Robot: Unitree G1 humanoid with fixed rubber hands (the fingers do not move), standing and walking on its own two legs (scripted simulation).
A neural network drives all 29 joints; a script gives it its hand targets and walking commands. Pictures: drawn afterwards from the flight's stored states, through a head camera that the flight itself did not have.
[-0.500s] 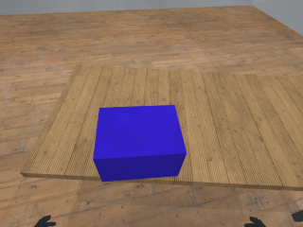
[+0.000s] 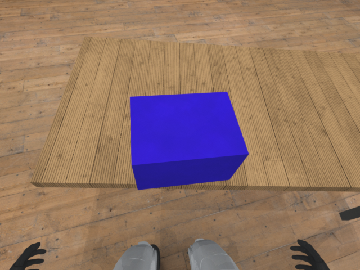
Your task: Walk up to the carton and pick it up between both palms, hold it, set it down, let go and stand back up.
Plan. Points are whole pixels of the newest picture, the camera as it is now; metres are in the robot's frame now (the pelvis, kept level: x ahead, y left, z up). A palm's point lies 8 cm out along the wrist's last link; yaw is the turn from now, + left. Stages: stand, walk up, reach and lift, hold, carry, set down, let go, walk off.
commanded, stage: walk up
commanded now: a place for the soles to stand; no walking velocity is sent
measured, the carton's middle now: (182, 140) +0.42 -0.02 -0.04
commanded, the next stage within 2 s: none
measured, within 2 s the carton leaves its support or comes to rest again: neither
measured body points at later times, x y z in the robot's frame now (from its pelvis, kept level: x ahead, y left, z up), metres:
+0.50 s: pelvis +0.00 -0.01 +0.02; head -0.01 +0.01 +0.47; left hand +0.12 +0.30 -0.10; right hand +0.10 -0.32 -0.08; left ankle +0.07 +0.09 -0.72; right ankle -0.03 -0.11 -0.72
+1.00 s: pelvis +0.02 -0.04 +0.02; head +0.03 -0.03 +0.47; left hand +0.14 +0.28 -0.10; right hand +0.11 -0.35 -0.09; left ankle +0.07 +0.09 -0.72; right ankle -0.03 -0.11 -0.72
